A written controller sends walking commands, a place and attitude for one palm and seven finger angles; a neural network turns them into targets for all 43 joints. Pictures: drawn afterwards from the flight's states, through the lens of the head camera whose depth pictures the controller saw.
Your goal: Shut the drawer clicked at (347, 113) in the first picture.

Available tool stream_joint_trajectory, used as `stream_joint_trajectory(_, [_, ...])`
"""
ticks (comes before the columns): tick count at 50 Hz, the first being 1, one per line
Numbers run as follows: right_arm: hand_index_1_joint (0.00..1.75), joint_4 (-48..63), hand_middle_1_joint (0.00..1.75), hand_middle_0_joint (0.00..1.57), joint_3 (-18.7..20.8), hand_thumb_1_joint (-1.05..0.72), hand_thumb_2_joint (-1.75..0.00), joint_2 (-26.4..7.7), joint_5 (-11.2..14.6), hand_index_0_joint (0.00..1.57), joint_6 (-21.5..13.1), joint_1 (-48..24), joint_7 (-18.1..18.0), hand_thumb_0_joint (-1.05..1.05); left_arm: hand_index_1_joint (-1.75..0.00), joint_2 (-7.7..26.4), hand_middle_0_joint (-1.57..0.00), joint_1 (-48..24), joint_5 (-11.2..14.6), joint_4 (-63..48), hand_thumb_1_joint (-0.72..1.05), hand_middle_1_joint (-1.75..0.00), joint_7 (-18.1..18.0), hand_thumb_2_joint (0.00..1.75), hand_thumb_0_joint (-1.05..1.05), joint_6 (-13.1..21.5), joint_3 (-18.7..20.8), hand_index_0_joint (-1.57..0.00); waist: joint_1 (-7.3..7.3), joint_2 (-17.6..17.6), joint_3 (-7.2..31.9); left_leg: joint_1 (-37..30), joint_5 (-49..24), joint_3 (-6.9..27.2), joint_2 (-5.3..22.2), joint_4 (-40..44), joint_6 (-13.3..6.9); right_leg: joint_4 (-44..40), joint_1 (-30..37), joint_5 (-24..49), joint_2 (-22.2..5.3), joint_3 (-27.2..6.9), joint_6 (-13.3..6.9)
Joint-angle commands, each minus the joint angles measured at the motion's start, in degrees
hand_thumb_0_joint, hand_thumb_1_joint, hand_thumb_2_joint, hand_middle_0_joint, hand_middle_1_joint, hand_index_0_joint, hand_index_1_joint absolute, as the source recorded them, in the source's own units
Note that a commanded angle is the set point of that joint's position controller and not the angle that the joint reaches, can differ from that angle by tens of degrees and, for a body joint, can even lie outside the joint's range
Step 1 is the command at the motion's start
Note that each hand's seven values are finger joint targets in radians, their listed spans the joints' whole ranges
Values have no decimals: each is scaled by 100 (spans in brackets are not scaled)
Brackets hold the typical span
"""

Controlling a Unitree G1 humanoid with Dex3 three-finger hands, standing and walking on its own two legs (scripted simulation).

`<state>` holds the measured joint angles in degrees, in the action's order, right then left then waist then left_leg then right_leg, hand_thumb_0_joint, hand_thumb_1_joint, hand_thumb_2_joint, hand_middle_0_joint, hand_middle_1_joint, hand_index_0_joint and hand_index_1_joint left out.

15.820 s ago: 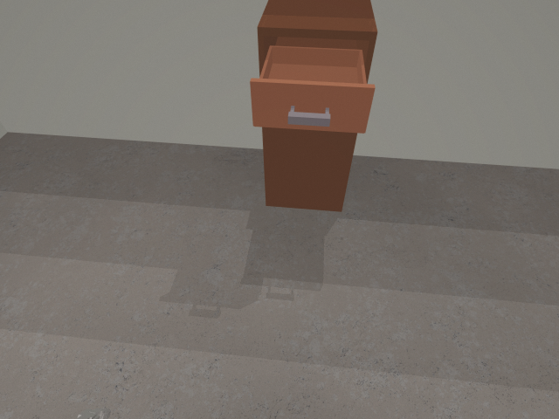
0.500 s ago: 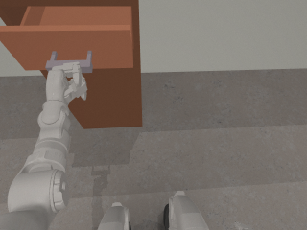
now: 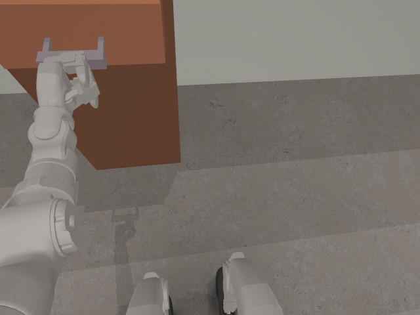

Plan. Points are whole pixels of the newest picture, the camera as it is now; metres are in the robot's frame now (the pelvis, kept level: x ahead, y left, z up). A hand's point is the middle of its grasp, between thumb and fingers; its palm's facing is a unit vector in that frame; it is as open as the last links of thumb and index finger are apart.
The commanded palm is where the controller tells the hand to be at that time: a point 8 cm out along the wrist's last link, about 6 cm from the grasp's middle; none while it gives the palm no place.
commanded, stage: push the drawer shut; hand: left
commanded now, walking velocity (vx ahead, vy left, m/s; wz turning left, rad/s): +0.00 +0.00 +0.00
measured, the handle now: (74, 51) +0.60 +0.20 +0.06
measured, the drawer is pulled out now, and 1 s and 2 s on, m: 0.04 0.00 0.00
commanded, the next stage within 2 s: pull the fist back off the drawer in 0.66 s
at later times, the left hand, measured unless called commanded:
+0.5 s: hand (91, 69) +0.57 +0.17 +0.06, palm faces +0.02 -1.00 -0.05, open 2.9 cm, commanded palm +0.58 +0.20 +0.06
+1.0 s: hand (87, 66) +0.57 +0.17 +0.06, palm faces +0.01 -1.00 -0.06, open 3.2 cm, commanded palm +0.57 +0.19 +0.06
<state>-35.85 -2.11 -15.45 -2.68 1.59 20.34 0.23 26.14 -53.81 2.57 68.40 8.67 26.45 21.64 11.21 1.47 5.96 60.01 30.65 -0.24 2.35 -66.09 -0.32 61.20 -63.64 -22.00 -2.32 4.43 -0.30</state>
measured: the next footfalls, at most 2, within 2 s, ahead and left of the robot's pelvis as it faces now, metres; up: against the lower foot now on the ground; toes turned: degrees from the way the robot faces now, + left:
none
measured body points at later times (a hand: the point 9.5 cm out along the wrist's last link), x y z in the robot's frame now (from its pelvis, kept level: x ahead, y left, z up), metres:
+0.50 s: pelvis -0.01 +0.00 -0.01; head +0.17 +0.03 +0.40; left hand +0.56 +0.22 +0.06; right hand -0.03 -0.26 -0.11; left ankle +0.00 +0.11 -0.65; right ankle +0.06 -0.12 -0.65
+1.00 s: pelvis -0.03 +0.01 -0.02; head +0.16 +0.04 +0.39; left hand +0.56 +0.22 +0.07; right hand -0.06 -0.25 -0.11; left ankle +0.00 +0.11 -0.65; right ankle +0.06 -0.12 -0.65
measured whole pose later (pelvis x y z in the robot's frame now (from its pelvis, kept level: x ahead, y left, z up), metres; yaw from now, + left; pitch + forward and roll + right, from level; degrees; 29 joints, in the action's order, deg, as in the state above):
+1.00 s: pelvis -0.03 +0.01 -0.02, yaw +0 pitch +30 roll -5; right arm -36.5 -5.5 -15.8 -4.3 -1.3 23.2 0.3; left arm 37.5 -72.3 -2.0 78.7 7.6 20.0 19.5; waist 16.8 2.1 5.3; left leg 72.0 29.2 2.4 2.1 -71.5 -0.8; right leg 63.0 -72.9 -19.4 -2.4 6.5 -0.1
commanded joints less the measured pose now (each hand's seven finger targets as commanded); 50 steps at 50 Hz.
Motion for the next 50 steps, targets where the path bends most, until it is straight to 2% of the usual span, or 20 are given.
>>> stream_joint_trajectory(1, [30,188,30,20,341,-90,-90,-1020,-4,20,-4,1090,-40,0,-160,1385,-140,-3364,35,-1248,90,-160,-114,90,0,393,77,-140,324,774,2990,-1548,-1895,343,-175,800,-95,-630,1644,957,333,-270,-56])
stream_joint_trajectory(6, [30,153,30,20,308,-90,-90,-1053,-52,20,46,1191,-11,0,-160,1469,-140,-3763,-65,-1085,90,-160,-184,90,0,317,51,-140,477,854,3041,-1550,-1932,404,-148,707,-102,-607,1431,916,342,-249,-52])
stream_joint_trajectory(9, [30,157,30,20,276,-90,-90,-1059,-77,20,68,1269,-11,0,-160,1645,-140,-3987,-135,-936,90,-160,-206,90,0,250,113,-140,549,865,3037,-1382,-1882,407,-150,658,-128,-577,1461,927,356,-258,-55])
stream_joint_trajectory(12, [30,178,30,20,264,-90,-90,-1074,-86,20,108,1338,-4,0,-160,1913,-140,-4022,-191,-946,90,-160,-185,90,0,216,259,-140,511,971,3325,-1397,-2084,399,-142,589,-119,-547,1598,1111,360,-276,-61])
stream_joint_trajectory(15, [30,167,30,20,236,-90,-90,-1091,-98,20,136,1415,10,0,-160,1975,-140,-4273,-201,-820,90,-160,-171,90,0,137,261,-140,639,941,3192,-1284,-2054,413,-122,561,-139,-568,1550,1108,385,-276,-51])
stream_joint_trajectory(16, [30,173,30,20,251,-90,-90,-1109,-91,20,154,1442,-6,0,-160,2181,-140,-4322,-224,-871,90,-160,-158,90,0,146,396,-140,611,921,3292,-1250,-2049,422,-116,542,-140,-547,1572,1092,383,-267,-48])
stream_joint_trajectory(18, [30,134,30,20,221,-90,-90,-1074,-85,20,147,1438,-12,0,-160,1925,-140,-4643,-230,-823,90,-160,-165,90,0,85,116,-140,762,1053,3057,-1160,-1819,427,-123,543,-154,-593,1362,889,387,-268,-38])
stream_joint_trajectory(21, [30,73,30,20,209,-90,-90,-1110,-101,20,111,1492,-22,0,-160,1881,-140,-4946,-230,-815,90,-160,-214,90,0,53,20,-140,889,1183,3039,-1322,-1662,508,-112,557,-147,-605,1031,669,399,-220,-38])
stream_joint_trajectory(22, [30,51,30,20,209,-90,-90,-1140,-116,20,99,1520,-32,0,-160,2070,-140,-5049,-248,-902,90,-160,-234,90,0,71,129,-140,880,1234,3138,-1357,-1677,536,-108,550,-136,-585,1034,664,394,-211,-44])
stream_joint_trajectory(24, [30,44,30,20,192,-90,-90,-1122,-125,20,61,1549,-29,0,-160,2016,-140,-5174,-247,-955,90,-160,-232,90,0,85,35,-140,899,1504,3279,-1535,-1778,546,-113,534,-119,-567,955,712,406,-201,-70])
stream_joint_trajectory(25, [30,20,30,20,181,-90,-90,-1132,-127,20,49,1559,-21,0,-160,1963,-140,-5226,-239,-909,90,-160,-225,90,0,67,-15,-140,927,1440,3316,-1511,-1704,561,-117,533,-117,-582,953,655,410,-194,-61])
stream_joint_trajectory(28, [30,-15,30,20,143,-90,-90,-1155,-105,20,-3,1509,-48,0,-160,1936,-140,-5332,-248,-680,90,-160,-235,90,0,-21,-146,-140,1047,1363,2888,-1172,-1190,556,-115,588,-146,-648,783,320,402,-201,-50])
stream_joint_trajectory(31, [30,-15,30,20,121,-90,-90,-1187,-105,20,-83,1526,-81,0,-160,2043,-140,-5512,-246,-723,90,-160,-256,90,0,-50,-138,-140,1068,1530,3126,-1237,-1108,587,-112,579,-145,-613,701,259,405,-198,-56])
stream_joint_trajectory(32, [30,-31,30,20,100,-90,-90,-1191,-88,20,-107,1511,-99,0,-160,2062,-140,-5465,-249,-576,90,-160,-260,90,0,-103,-148,-140,1103,1416,2963,-1088,-987,570,-107,595,-157,-639,717,193,406,-209,-45])
stream_joint_trajectory(34, [30,-40,30,20,83,-90,-90,-1200,-90,20,-183,1523,-117,0,-160,2096,-140,-5589,-227,-658,90,-160,-259,90,0,-111,-157,-140,1121,1592,3046,-1126,-928,588,-96,606,-162,-620,648,150,410,-204,-55])
stream_joint_trajectory(36, [30,-66,30,20,64,-90,-90,-1219,-61,20,-234,1498,-140,0,-160,2053,-140,-5573,-198,-559,90,-160,-245,90,0,-179,-210,-140,1178,1448,2938,-1042,-798,594,-76,633,-170,-657,607,77,406,-199,-32])
stream_joint_trajectory(39, [30,-49,30,20,60,-90,-90,-1237,-75,20,-318,1519,-144,0,-160,2086,-140,-5648,-196,-617,90,-160,-246,90,0,-198,-195,-140,1153,1631,3025,-1098,-722,617,-83,651,-162,-622,528,29,397,-186,-51])
stream_joint_trajectory(44, [30,-18,30,20,61,-90,-90,-1244,-113,20,-330,1591,-102,0,-160,2174,-140,-5634,-262,-569,90,-160,-259,90,0,-212,-99,-140,1093,1524,3119,-1040,-725,654,-105,605,-151,-558,570,31,400,-160,-73])
stream_joint_trajectory(47, [30,-13,30,20,75,-90,-90,-1229,-135,20,-302,1622,-48,0,-160,2041,-140,-5628,-275,-630,90,-160,-264,90,0,-208,-153,-140,1051,1639,3154,-1156,-840,675,-115,600,-119,-542,539,105,389,-137,-83])
stream_joint_trajectory(50, [30,3,30,20,86,-90,-90,-1243,-148,20,-258,1646,-8,0,-160,2225,-140,-5437,-280,-580,90,-160,-269,90,0,-216,91,-140,956,1494,3183,-1109,-900,662,-109,581,-127,-543,658,140,389,-136,-83])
